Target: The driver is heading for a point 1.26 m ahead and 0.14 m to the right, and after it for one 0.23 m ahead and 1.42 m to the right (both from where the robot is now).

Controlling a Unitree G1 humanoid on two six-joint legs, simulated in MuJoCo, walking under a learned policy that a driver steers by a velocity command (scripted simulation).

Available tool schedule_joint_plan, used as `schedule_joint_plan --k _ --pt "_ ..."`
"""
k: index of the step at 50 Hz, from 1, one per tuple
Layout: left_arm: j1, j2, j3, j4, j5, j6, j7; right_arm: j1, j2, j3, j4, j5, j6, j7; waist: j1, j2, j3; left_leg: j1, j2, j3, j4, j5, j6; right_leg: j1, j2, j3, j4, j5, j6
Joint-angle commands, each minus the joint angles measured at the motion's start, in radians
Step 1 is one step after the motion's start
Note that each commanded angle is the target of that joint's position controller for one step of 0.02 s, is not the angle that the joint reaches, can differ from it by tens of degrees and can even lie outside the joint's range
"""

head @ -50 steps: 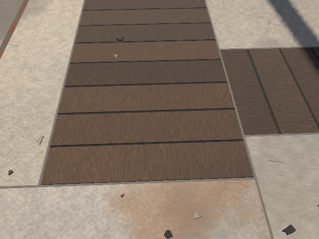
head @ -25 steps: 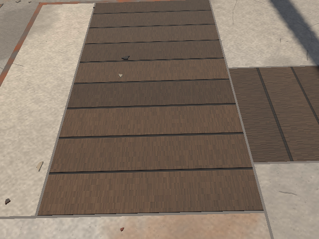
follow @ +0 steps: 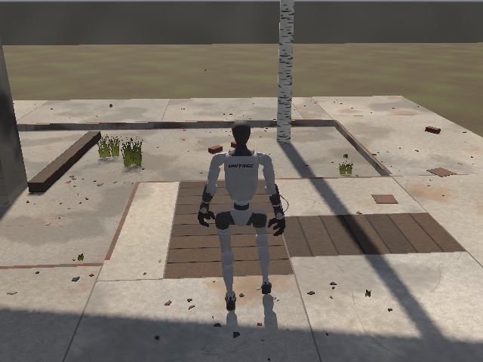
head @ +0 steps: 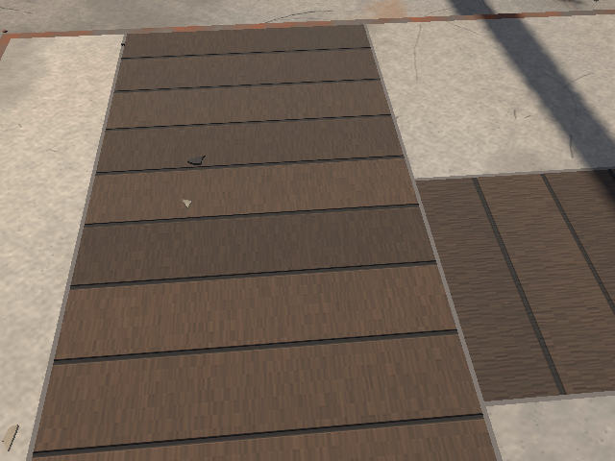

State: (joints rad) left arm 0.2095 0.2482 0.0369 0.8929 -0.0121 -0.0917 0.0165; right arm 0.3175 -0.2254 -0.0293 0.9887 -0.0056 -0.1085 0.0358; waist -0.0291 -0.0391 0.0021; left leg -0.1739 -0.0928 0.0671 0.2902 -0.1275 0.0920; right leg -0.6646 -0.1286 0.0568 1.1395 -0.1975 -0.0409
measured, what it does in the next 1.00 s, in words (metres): walks ahead: right foot, then left foot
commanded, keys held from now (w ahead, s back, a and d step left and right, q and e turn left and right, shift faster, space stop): w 1.00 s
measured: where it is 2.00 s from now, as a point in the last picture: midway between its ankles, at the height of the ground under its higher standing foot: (318, 257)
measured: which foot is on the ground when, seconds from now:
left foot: down 0.00-0.32, up 0.34-0.84, down 0.86-1.00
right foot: up 0.00-0.28, down 0.30-0.88, up 0.90-1.00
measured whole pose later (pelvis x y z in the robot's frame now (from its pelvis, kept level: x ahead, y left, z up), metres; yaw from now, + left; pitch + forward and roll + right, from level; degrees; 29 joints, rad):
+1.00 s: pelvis +0.55 -0.01 -0.01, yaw +1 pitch +1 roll +0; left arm 0.29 0.26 0.05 0.96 -0.02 -0.10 0.00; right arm 0.18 -0.24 -0.05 0.90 0.00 -0.10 0.03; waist 0.00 -0.03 0.02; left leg -0.34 -0.03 0.06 0.46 -0.15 0.07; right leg -0.44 -0.06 0.03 1.19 -0.35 -0.05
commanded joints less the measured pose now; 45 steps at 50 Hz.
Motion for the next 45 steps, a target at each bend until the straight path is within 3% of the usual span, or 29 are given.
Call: schedule_joint_plan --k 1,5,10,12,13,14,15,16,17,18,19,20,21,23,25,28,32,37,40,41,42,43,44,45 --pt "0.034 0.047 0.014 -0.042 0.013 0.003 0.007 -0.040 -0.132 -0.021 -0.054 0.001 -0.018 -0.020 0.046 0.076 0.055 -0.107 0.278 -0.205 -0.206 0.073 0.171 -0.020 -0.042 0.001 -0.140 0.162 0.027" --pt "-0.129 0.029 0.007 -0.085 0.003 -0.009 -0.006 0.042 -0.160 -0.025 -0.037 0.017 -0.005 -0.035 -0.013 0.076 0.054 -0.016 0.264 -0.159 -0.190 0.087 0.127 0.011 0.004 -0.038 -0.432 0.306 0.035" --pt "-0.250 0.043 0.003 -0.134 -0.010 -0.018 -0.037 0.115 -0.170 -0.032 -0.004 0.027 0.016 -0.038 -0.048 0.090 0.082 0.147 0.327 -0.179 -0.117 0.062 0.113 0.008 0.033 -0.043 -0.583 0.216 0.016" --pt "-0.226 0.066 0.010 -0.140 -0.010 -0.027 -0.047 0.105 -0.182 -0.038 -0.002 0.027 0.027 -0.040 -0.021 0.104 0.067 0.190 0.351 -0.192 -0.062 0.116 0.097 0.067 0.050 -0.052 -0.624 0.134 -0.012" --pt "-0.170 0.084 0.020 -0.129 -0.009 -0.031 -0.048 0.085 -0.189 -0.040 -0.007 0.027 0.033 -0.041 0.016 0.115 0.037 0.192 0.344 -0.182 0.002 0.236 0.083 0.157 0.075 -0.074 -0.644 0.106 -0.029" --pt "-0.040 0.120 0.041 -0.090 -0.008 -0.034 -0.045 0.067 -0.176 -0.034 -0.013 0.022 0.038 -0.041 0.083 0.106 -0.038 0.172 0.295 -0.141 0.157 0.400 0.060 0.328 0.109 -0.100 -0.666 0.099 -0.054" --pt "0.165 0.194 0.069 -0.039 -0.001 -0.036 -0.038 0.058 -0.137 -0.017 -0.034 0.007 0.038 -0.040 0.160 0.050 -0.184 0.025 0.234 -0.084 0.433 0.358 0.025 0.626 0.016 0.003 -0.638 0.123 -0.112" --pt "0.296 0.310 0.098 -0.012 0.014 -0.027 -0.036 0.163 -0.019 0.019 -0.052 0.004 0.016 -0.030 0.141 -0.204 -0.329 -0.403 0.061 -0.013 0.843 -0.035 -0.057 1.033 -0.234 0.442 -0.700 0.015 -0.271" --pt "0.310 0.228 0.075 -0.008 0.012 -0.026 -0.040 0.162 -0.060 0.013 -0.035 0.021 -0.013 -0.025 0.149 -0.220 -0.393 -0.547 0.044 -0.169 1.006 -0.418 -0.047 1.075 -0.283 0.691 -0.835 -0.067 -0.305" --pt "0.215 0.166 0.054 -0.024 0.006 -0.028 -0.039 0.067 -0.156 -0.013 -0.062 0.048 -0.027 -0.021 0.129 -0.149 -0.238 -0.631 0.108 -0.185 1.061 -0.360 -0.024 0.949 -0.249 0.547 -0.841 -0.068 -0.244" --pt "0.114 0.129 0.040 -0.049 0.005 -0.026 -0.039 0.000 -0.163 -0.015 -0.080 0.049 -0.029 -0.025 0.099 -0.075 -0.154 -0.609 0.166 -0.155 1.029 -0.260 -0.017 0.801 -0.208 0.397 -0.859 0.008 -0.209" --pt "0.047 0.096 0.029 -0.059 0.008 -0.024 -0.045 -0.035 -0.149 -0.019 -0.085 0.034 -0.022 -0.032 0.071 -0.018 -0.086 -0.569 0.200 -0.139 0.962 -0.189 -0.022 0.666 -0.162 0.296 -0.899 0.080 -0.190" --pt "0.019 0.074 0.022 -0.059 0.015 -0.027 -0.049 -0.025 -0.134 -0.025 -0.084 0.025 -0.008 -0.036 0.037 -0.033 -0.056 -0.506 0.229 -0.142 0.901 -0.141 -0.026 0.579 -0.125 0.223 -0.934 0.121 -0.172" --pt "0.036 0.071 0.022 -0.036 0.017 -0.031 -0.053 0.012 -0.088 -0.022 -0.072 0.021 0.018 -0.039 0.010 -0.042 -0.035 -0.445 0.233 -0.125 0.856 -0.096 -0.039 0.503 -0.091 0.147 -0.979 0.197 -0.177" --pt "0.074 0.101 0.030 -0.013 0.017 -0.034 -0.046 -0.022 -0.088 -0.026 -0.088 0.016 0.028 -0.042 0.005 -0.024 -0.009 -0.493 0.237 -0.120 0.793 -0.034 -0.054 0.502 -0.087 0.100 -0.999 0.284 -0.189" --pt "0.124 0.113 0.032 0.011 0.015 -0.025 -0.028 -0.141 -0.083 -0.029 -0.130 0.009 0.027 -0.041 0.029 -0.013 0.018 -0.569 0.237 -0.116 0.622 0.099 -0.070 0.544 -0.082 0.059 -1.013 0.326 -0.179" --pt "0.178 0.128 0.033 0.035 0.005 -0.017 -0.015 -0.284 -0.064 -0.022 -0.168 0.016 0.020 -0.029 0.071 -0.019 0.050 -0.527 0.202 -0.081 0.394 0.241 -0.070 0.568 -0.062 0.008 -1.035 0.259 -0.154" --pt "0.247 0.136 0.040 0.082 -0.003 0.002 -0.007 -0.407 -0.070 -0.017 -0.218 0.026 0.009 -0.004 0.100 -0.021 0.097 -0.559 0.183 -0.080 0.268 0.184 -0.044 0.719 -0.120 0.015 -0.986 0.257 -0.148" --pt "0.224 0.153 0.050 0.086 -0.006 0.015 -0.001 -0.377 -0.096 -0.025 -0.224 0.027 -0.002 0.010 0.062 -0.038 0.067 -0.459 0.153 -0.057 0.227 0.078 -0.009 0.771 -0.142 0.012 -0.903 0.408 -0.126" --pt "0.203 0.163 0.053 0.081 -0.005 0.019 -0.001 -0.314 -0.118 -0.037 -0.209 0.026 -0.004 0.009 0.024 -0.054 0.025 -0.347 0.120 -0.028 0.220 0.055 0.007 0.765 -0.130 -0.001 -0.832 0.570 -0.114" --pt "0.182 0.153 0.049 0.076 -0.002 0.025 -0.001 -0.175 -0.153 -0.059 -0.165 0.024 -0.004 0.004 -0.047 -0.049 -0.055 -0.157 0.083 0.001 0.205 0.061 0.030 0.729 -0.085 -0.036 -0.673 0.706 -0.092" --pt "0.175 0.127 0.036 0.059 0.009 0.025 -0.002 0.015 -0.213 -0.083 -0.114 0.018 -0.003 -0.005 -0.119 -0.006 -0.184 0.146 0.163 -0.089 0.240 0.089 0.078 0.561 -0.031 -0.072 -0.420 0.598 -0.060" --pt "0.291 0.014 0.002 0.048 0.013 0.006 -0.015 0.153 -0.314 -0.109 -0.087 0.000 0.004 -0.011 -0.094 0.228 -0.344 0.560 0.428 -0.538 0.191 -0.046 0.239 0.139 0.138 -0.108 0.001 0.146 0.017" --pt "0.286 0.024 0.000 0.064 0.000 -0.022 -0.021 0.152 -0.251 -0.086 -0.085 0.008 0.007 -0.009 -0.093 0.283 -0.414 0.602 0.494 -0.814 0.028 -0.121 0.270 -0.009 0.186 0.046 0.174 -0.362 0.011"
